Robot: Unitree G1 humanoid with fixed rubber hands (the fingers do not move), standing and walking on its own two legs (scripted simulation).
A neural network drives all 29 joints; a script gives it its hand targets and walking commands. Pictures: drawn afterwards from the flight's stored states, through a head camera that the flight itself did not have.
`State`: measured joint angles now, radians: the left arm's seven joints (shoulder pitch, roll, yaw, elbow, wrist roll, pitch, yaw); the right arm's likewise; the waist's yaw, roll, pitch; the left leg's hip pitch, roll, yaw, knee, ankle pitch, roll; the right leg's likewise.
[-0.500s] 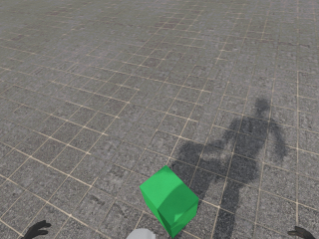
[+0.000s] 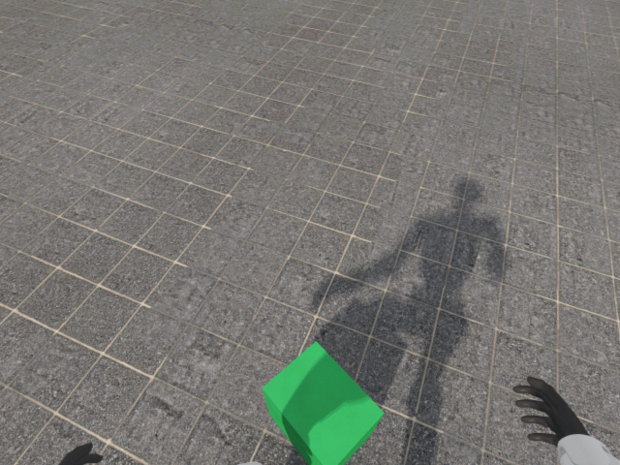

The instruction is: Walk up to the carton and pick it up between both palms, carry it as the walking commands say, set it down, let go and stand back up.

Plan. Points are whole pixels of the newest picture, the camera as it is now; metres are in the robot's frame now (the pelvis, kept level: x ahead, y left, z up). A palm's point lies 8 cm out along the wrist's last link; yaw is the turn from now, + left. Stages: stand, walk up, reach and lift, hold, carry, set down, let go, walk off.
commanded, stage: walk up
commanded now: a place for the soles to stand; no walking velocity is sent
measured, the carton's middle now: (320, 414) +0.34 +0.00 -0.62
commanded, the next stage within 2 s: none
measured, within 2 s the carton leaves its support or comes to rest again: neither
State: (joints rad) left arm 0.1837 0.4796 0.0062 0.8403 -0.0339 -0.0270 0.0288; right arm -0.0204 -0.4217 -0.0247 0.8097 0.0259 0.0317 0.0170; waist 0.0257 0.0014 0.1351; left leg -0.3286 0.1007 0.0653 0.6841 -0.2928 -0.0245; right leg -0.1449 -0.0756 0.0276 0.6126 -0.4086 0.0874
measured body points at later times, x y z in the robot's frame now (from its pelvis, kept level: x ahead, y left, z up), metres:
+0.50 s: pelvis +0.00 -0.01 +0.02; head +0.02 -0.02 +0.47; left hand +0.13 +0.32 -0.09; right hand +0.09 -0.33 -0.11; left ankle +0.05 +0.14 -0.72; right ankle -0.05 -0.18 -0.72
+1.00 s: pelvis -0.01 -0.14 +0.00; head +0.05 -0.11 +0.44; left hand +0.07 +0.19 -0.10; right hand +0.15 -0.48 -0.07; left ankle -0.02 +0.00 -0.65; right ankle +0.03 -0.21 -0.72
